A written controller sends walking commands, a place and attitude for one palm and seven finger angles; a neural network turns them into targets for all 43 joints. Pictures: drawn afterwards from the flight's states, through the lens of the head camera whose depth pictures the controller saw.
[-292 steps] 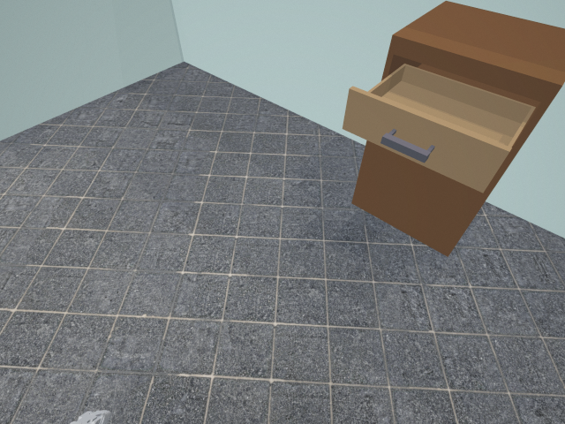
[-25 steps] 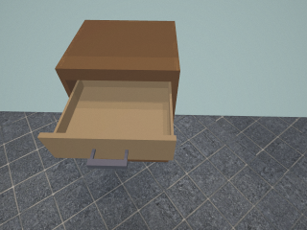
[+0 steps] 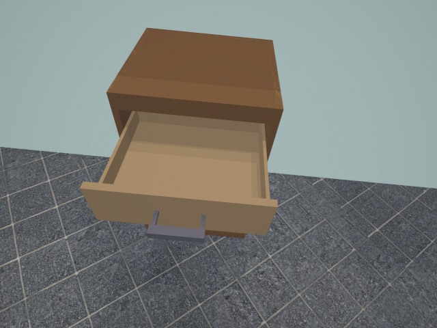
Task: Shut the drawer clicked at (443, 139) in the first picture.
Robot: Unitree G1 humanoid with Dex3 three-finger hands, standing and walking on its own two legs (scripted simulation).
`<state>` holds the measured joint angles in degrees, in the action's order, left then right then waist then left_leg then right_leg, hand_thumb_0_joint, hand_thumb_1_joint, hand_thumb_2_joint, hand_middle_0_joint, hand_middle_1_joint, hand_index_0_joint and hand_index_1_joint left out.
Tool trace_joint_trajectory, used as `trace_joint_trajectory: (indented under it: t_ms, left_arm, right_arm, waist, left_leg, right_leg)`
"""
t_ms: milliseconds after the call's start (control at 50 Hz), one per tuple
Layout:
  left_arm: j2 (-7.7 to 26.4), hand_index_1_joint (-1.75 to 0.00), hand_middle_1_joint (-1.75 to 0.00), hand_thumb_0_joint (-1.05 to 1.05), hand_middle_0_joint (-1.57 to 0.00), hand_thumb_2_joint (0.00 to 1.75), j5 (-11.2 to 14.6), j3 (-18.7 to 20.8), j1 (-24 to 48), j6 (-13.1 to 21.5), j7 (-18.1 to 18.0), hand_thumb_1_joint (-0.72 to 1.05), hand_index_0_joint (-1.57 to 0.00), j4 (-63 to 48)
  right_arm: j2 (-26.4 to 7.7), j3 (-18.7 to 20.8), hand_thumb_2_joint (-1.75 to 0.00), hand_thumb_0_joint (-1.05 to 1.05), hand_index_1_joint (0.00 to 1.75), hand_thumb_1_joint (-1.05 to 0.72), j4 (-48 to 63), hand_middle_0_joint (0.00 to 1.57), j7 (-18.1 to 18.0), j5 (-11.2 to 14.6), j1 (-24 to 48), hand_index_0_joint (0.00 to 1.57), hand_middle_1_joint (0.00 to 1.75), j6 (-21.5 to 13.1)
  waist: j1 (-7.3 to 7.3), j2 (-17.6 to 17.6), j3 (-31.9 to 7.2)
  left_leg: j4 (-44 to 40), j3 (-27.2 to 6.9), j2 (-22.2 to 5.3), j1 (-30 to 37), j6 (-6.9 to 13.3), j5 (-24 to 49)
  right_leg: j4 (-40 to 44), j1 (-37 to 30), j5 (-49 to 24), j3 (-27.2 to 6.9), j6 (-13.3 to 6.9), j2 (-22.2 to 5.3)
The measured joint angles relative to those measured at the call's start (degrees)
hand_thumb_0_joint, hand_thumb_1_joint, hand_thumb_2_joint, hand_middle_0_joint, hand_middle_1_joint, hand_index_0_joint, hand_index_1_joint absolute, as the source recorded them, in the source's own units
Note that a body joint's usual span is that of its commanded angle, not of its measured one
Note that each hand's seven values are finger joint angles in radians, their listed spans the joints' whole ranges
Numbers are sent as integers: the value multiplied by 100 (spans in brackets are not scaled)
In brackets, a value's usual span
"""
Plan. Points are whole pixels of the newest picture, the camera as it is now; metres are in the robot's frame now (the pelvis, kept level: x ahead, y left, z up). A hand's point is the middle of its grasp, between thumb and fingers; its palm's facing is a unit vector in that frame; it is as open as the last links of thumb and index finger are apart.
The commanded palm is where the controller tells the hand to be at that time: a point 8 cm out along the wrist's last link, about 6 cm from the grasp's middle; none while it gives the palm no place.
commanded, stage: shuffle to correct the standing spot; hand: left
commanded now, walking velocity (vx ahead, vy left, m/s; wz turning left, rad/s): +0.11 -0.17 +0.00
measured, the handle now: (178, 225) +0.36 +0.11 -0.10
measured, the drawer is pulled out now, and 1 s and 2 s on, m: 0.28 0.28 0.28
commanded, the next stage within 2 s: come to a stop and stand still in 0.30 s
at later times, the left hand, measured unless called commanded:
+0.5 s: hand out of the picture +0.00 +0.13 -0.18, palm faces -0.02 -0.98 -0.18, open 7.4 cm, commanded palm none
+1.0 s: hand out of the picture +0.04 +0.18 -0.18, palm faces -0.02 -0.97 -0.24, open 7.4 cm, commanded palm none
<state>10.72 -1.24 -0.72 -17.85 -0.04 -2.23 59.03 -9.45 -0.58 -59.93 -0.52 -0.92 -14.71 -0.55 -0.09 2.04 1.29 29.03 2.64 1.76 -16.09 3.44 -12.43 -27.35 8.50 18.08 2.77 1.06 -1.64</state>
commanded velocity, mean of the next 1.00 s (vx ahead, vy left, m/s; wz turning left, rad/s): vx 0.02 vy -0.02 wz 0.00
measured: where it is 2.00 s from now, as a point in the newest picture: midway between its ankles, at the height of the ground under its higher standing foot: outside the picture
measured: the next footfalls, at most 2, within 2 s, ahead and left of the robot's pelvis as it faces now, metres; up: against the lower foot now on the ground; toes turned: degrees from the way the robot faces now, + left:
none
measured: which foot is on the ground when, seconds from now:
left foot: down 0.00-1.00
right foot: down 0.00-1.00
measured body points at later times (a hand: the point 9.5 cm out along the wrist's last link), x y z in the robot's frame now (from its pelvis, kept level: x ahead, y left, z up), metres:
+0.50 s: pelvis +0.03 -0.04 +0.00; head +0.04 -0.04 +0.45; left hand +0.00 +0.18 -0.16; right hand +0.03 -0.27 -0.16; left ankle +0.04 +0.08 -0.74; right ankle -0.04 -0.13 -0.74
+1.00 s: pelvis +0.00 -0.01 -0.01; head +0.00 +0.00 +0.44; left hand +0.04 +0.23 -0.16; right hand +0.06 -0.25 -0.15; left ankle +0.04 +0.08 -0.74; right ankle -0.04 -0.13 -0.74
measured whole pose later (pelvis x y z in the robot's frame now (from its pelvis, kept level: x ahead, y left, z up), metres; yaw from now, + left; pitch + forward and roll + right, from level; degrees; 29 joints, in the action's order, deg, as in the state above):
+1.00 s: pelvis +0.00 -0.01 -0.01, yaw -1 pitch -2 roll -1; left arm 11.4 -1.5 -0.2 -16.7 -0.5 -2.6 55.3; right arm -10.7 0.4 -54.1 -0.3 -1.2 -13.1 0.2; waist 0.6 -0.4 1.8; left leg 36.0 2.3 0.3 -18.4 2.5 -15.4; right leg -34.1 10.7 21.8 2.1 -0.2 -0.3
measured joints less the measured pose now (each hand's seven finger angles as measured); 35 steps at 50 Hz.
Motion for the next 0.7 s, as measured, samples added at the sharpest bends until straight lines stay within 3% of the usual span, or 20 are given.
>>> trace_joint_trajectory:
  t_ms: [80, 220, 340, 520, 700]
  left_arm:
    - [14, -30, -30, 0, -20, 90, -8, -15, -93, -8, 19, 91, -20, 38]
    - [64, -30, -30, 0, -20, 90, -67, -36, -320, -84, 87, 91, -20, 117]
    - [54, -30, -30, 0, -20, 90, -62, -8, -414, -94, 131, 91, -20, 131]
    - [-118, -30, -30, 0, -20, 90, 19, -3, -392, 55, 74, 91, -20, 123]
    - [-260, -30, -30, 2, -21, 90, 45, -63, -161, 56, -36, 92, -21, 92]
  right_arm:
    - [1, -4, -90, 1, 30, -92, -32, 20, 10, 7, 66, 20, 30, 1]
    - [63, 45, -90, 1, 30, -92, -115, 20, 16, -7, 48, 21, 30, 42]
    - [80, 91, -90, 1, 30, -91, -189, 20, -14, -18, -38, 21, 30, 40]
    - [34, 75, -90, 1, 30, -91, -354, 20, -69, 6, -56, 20, 30, 40]
    - [53, 10, -90, 1, 30, -91, -318, 20, -113, 84, 179, 20, 30, 119]
  waist:
    - [-20, 32, -8]
    - [-35, 132, -91]
    - [-4, 56, -79]
    - [39, -115, -31]
    - [-45, 16, 3]
  left_leg:
    - [-142, 35, 51, 70, 34, 55]
    - [-294, 128, 85, 100, 25, 67]
    - [-139, 89, -56, -6, -105, -61]
    - [346, -46, -400, 37, -374, -451]
    - [27, 17, -370, 368, -443, -337]
  right_leg:
    - [74, -30, -32, -31, 26, -51]
    - [-68, 105, 107, -124, -132, -87]
    - [-96, 158, 150, -99, -113, 44]
    - [-151, -81, 335, -10, -389, 395]
    - [11, -319, 279, -65, -384, 365]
